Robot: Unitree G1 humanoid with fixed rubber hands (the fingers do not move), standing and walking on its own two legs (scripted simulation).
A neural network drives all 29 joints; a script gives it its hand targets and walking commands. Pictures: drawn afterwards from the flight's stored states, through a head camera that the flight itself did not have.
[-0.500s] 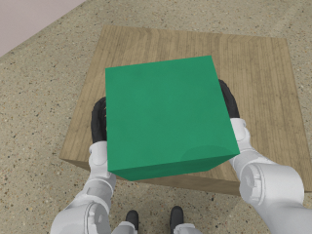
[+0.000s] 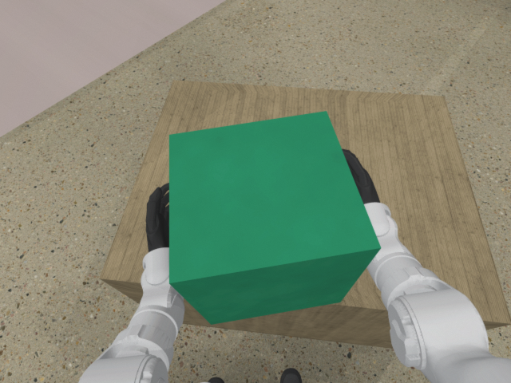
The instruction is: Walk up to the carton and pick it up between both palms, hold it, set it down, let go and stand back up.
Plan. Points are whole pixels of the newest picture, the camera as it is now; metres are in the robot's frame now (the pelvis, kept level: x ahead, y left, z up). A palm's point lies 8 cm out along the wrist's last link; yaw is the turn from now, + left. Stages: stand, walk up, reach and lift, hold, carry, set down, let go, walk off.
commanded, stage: reach and lift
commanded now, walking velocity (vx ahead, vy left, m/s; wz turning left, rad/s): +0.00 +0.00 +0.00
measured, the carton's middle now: (263, 227) +0.37 +0.01 -0.03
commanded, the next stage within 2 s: hold in 2.00 s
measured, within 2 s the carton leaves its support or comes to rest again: neither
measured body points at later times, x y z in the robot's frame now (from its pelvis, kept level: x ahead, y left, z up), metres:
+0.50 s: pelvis +0.01 +0.00 +0.03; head +0.01 +0.01 +0.48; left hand +0.38 +0.19 +0.11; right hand +0.42 -0.15 +0.13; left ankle +0.01 +0.15 -0.72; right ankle +0.04 -0.09 -0.72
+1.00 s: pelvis +0.03 +0.03 +0.03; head +0.02 +0.05 +0.48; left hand +0.38 +0.20 +0.15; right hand +0.40 -0.14 +0.16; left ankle +0.01 +0.15 -0.72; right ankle +0.04 -0.09 -0.72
